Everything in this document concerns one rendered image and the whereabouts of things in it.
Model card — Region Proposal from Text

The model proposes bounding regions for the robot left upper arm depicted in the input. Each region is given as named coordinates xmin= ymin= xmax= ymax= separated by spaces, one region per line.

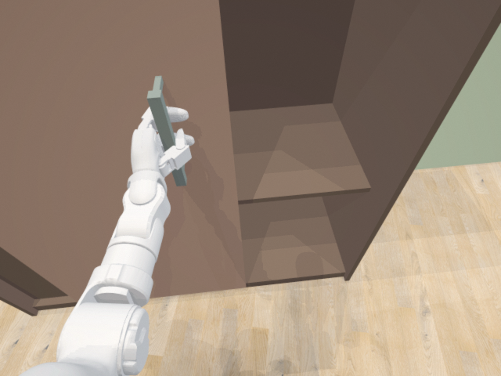
xmin=19 ymin=302 xmax=150 ymax=376

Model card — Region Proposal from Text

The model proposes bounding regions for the left robot hand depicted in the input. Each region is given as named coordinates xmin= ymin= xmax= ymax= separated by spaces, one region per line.
xmin=131 ymin=107 xmax=195 ymax=178

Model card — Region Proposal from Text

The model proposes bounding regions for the handle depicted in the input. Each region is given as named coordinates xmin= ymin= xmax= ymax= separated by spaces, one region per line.
xmin=147 ymin=76 xmax=187 ymax=186

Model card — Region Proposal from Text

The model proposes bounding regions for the left robot forearm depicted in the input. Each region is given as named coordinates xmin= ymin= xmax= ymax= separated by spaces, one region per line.
xmin=56 ymin=170 xmax=171 ymax=362

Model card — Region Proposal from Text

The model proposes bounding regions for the wardrobe door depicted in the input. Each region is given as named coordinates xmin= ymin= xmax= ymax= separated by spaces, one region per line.
xmin=0 ymin=247 xmax=68 ymax=299
xmin=0 ymin=0 xmax=246 ymax=302

